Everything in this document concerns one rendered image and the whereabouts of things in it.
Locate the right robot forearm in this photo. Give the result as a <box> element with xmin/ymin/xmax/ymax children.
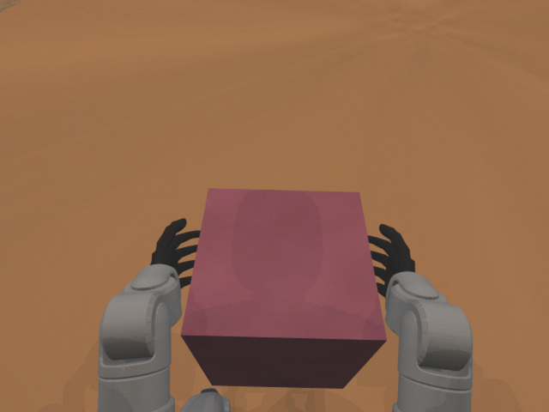
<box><xmin>385</xmin><ymin>271</ymin><xmax>473</xmax><ymax>412</ymax></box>

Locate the robot left shin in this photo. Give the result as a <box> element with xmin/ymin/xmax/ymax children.
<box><xmin>201</xmin><ymin>387</ymin><xmax>220</xmax><ymax>394</ymax></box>

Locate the left robot hand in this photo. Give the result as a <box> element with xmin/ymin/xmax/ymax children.
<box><xmin>150</xmin><ymin>218</ymin><xmax>201</xmax><ymax>288</ymax></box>

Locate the right robot hand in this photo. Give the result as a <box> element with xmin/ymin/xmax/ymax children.
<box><xmin>368</xmin><ymin>224</ymin><xmax>415</xmax><ymax>298</ymax></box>

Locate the robot left thigh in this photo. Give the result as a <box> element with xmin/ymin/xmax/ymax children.
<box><xmin>179</xmin><ymin>392</ymin><xmax>231</xmax><ymax>412</ymax></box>

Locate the carton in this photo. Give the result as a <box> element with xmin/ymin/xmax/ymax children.
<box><xmin>180</xmin><ymin>188</ymin><xmax>387</xmax><ymax>389</ymax></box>

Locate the left robot forearm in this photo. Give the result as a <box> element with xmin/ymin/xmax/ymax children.
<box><xmin>96</xmin><ymin>264</ymin><xmax>182</xmax><ymax>412</ymax></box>

